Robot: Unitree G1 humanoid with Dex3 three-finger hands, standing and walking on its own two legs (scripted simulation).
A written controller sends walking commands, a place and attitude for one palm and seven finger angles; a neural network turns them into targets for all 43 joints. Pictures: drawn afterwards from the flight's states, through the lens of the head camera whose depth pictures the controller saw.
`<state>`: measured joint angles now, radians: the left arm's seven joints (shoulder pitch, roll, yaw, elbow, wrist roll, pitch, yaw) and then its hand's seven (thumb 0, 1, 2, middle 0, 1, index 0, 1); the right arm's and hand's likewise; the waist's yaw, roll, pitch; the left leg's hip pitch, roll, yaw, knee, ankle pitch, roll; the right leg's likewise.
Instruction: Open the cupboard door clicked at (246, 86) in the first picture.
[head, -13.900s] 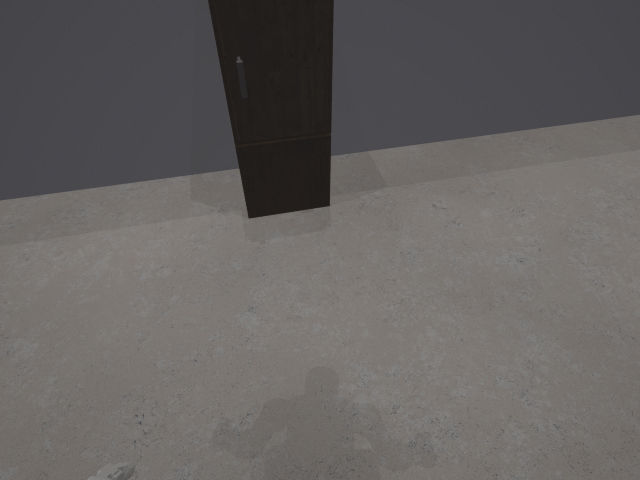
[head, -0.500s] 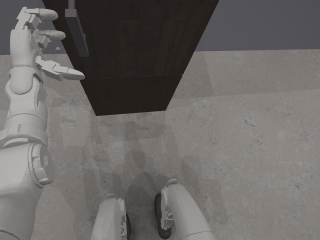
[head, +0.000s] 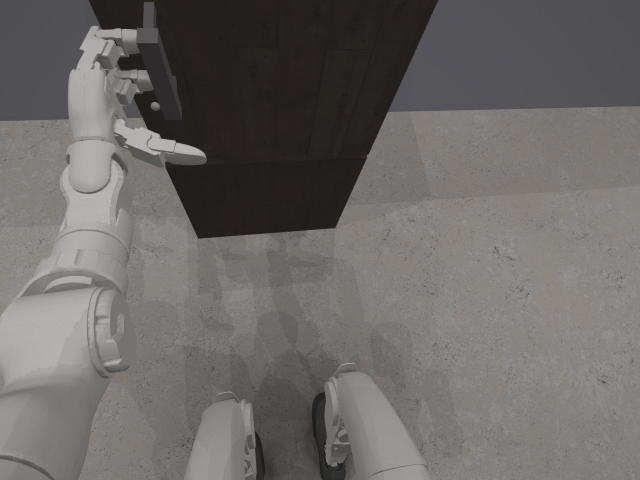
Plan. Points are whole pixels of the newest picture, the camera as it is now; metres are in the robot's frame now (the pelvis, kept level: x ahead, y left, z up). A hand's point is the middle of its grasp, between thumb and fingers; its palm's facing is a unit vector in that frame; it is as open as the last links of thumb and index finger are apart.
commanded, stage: slide the fingers in behind the handle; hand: left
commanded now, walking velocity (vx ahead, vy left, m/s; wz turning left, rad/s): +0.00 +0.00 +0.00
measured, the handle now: (162, 65) +0.60 +0.12 +0.05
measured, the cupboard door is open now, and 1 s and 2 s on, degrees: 0 0 12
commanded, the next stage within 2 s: close the thumb around the handle in 0.64 s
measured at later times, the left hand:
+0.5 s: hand (178, 103) +0.55 +0.11 +0.04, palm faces -0.01 -1.00 -0.02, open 13.9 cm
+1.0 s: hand (176, 101) +0.55 +0.11 +0.04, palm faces -0.01 -1.00 -0.02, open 12.0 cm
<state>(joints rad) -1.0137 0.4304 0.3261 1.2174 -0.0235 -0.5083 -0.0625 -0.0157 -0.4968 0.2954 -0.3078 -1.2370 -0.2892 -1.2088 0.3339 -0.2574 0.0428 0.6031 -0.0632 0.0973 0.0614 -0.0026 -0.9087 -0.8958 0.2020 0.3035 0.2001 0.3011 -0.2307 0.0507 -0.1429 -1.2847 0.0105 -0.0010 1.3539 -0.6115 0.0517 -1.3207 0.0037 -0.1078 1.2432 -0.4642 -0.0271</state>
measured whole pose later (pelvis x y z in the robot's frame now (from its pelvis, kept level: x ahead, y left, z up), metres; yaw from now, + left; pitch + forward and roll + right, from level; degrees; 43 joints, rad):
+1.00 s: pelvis -0.01 +0.00 -0.01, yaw +0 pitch +32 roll -3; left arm -1.07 0.41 0.32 1.24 0.00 -0.50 -0.04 -0.01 -0.20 0.42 -0.33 -1.24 -0.34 -1.25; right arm 0.35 -0.25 0.05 0.61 -0.06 0.08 0.07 0.00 -0.91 -0.90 0.20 0.30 0.20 0.30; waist -0.23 0.05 -0.14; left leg -1.31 0.01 0.01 1.37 -0.61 0.05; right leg -1.36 0.01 -0.09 1.27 -0.46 -0.03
